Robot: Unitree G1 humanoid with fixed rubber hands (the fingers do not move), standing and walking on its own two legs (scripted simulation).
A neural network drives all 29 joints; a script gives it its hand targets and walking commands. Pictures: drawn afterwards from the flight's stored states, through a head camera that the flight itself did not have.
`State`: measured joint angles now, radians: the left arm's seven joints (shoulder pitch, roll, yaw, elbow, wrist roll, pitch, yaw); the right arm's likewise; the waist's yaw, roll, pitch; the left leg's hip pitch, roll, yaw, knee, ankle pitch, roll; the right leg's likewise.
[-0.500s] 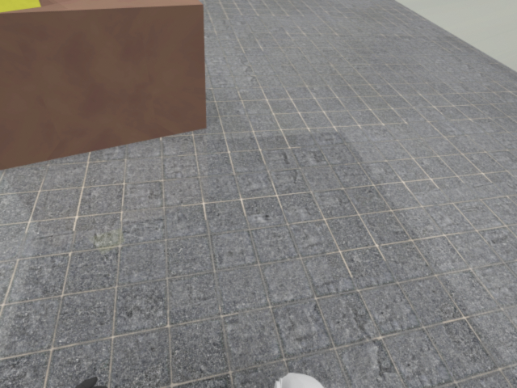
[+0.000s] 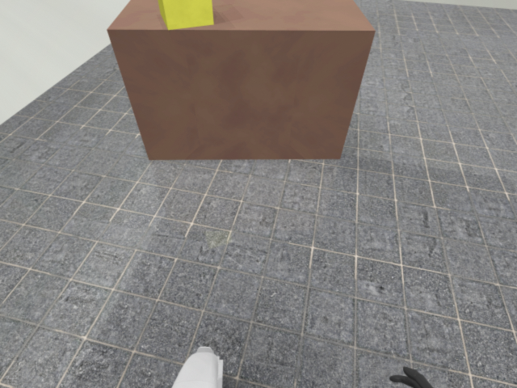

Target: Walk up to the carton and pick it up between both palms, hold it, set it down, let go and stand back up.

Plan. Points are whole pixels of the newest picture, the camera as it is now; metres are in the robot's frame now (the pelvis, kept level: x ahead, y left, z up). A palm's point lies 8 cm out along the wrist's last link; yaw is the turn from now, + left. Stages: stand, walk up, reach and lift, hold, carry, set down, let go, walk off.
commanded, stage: walk up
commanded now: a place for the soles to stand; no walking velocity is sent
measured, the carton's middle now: out of the picture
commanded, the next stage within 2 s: none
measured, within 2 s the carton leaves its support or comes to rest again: neither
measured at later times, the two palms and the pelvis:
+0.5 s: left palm (123, 252) +0.38 +0.32 -0.10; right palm (361, 297) +0.34 -0.19 -0.14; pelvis +0.30 +0.06 -0.02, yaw +6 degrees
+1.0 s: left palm (91, 229) +0.47 +0.45 -0.15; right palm (288, 155) +0.74 -0.03 -0.11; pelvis +0.55 +0.19 -0.03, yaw +13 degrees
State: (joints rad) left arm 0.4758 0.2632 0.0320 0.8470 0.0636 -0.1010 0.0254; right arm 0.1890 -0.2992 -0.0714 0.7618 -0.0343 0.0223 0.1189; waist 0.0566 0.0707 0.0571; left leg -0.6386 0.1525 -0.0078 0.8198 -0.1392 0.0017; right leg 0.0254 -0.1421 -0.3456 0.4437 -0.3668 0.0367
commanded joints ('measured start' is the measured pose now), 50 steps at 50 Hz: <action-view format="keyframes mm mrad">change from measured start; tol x32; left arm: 1 -17 203 59 -97 -9 -12 10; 50 -54 164 34 -270 -41 55 -35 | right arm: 1 -114 -9 1 -115 -3 -46 7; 7 360 -273 -89 -5 -22 -66 -84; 50 316 -288 -85 -110 26 -73 -109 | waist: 1 -4 -179 88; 7 -217 263 -272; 28 37 -358 -151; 50 -213 161 -118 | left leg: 1 121 -53 97 -133 55 32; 5 493 -157 134 -255 -91 93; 7 948 80 -425 -320 -410 232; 8 876 193 -768 -529 -580 325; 23 187 27 -161 -453 -317 222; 31 -249 -85 -46 598 -314 -4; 47 566 -119 102 -190 -114 61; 50 652 268 -719 -624 -615 274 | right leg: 1 -144 -200 87 -280 109 -235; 5 -149 -173 -18 222 467 -213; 9 -714 22 349 976 -88 -95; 25 -134 87 224 216 225 -78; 29 -14 -403 1193 -304 -677 -360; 45 -327 -186 270 -124 23 -245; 50 -744 76 378 909 -177 -81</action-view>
